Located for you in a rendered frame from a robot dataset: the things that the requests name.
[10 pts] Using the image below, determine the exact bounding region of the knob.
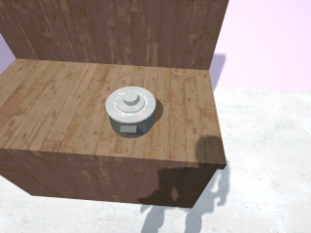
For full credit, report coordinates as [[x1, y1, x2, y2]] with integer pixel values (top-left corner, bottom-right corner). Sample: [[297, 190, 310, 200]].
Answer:
[[122, 91, 138, 106]]

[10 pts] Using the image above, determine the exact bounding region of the table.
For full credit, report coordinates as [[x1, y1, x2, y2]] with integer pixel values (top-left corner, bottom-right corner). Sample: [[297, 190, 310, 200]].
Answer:
[[0, 0, 229, 209]]

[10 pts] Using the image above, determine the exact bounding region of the pot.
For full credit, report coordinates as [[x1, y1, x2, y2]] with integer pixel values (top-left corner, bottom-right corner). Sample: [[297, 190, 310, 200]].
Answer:
[[109, 114, 154, 139]]

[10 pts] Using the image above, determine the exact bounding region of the lid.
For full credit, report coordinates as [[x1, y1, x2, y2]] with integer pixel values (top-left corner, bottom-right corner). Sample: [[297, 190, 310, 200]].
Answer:
[[105, 86, 156, 124]]

